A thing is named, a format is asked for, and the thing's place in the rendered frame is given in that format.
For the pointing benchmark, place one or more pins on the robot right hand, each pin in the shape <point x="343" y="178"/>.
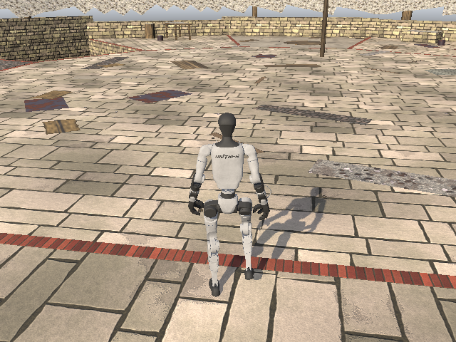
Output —
<point x="264" y="208"/>

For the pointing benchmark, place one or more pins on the left robot thigh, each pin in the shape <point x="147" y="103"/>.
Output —
<point x="210" y="220"/>

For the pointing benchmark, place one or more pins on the right robot forearm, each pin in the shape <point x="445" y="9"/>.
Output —
<point x="260" y="192"/>

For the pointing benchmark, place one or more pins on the left robot upper arm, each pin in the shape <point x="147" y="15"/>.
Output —
<point x="204" y="151"/>

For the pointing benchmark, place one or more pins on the right robot thigh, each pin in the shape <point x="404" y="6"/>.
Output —
<point x="244" y="207"/>

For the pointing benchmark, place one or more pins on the left robot forearm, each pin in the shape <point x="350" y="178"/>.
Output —
<point x="194" y="190"/>

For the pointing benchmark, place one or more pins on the robot left hand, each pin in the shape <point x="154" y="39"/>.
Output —
<point x="199" y="204"/>

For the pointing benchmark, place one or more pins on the right robot upper arm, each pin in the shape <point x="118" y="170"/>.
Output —
<point x="250" y="151"/>

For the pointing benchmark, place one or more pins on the robot thigh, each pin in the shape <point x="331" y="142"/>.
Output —
<point x="210" y="220"/>
<point x="244" y="207"/>

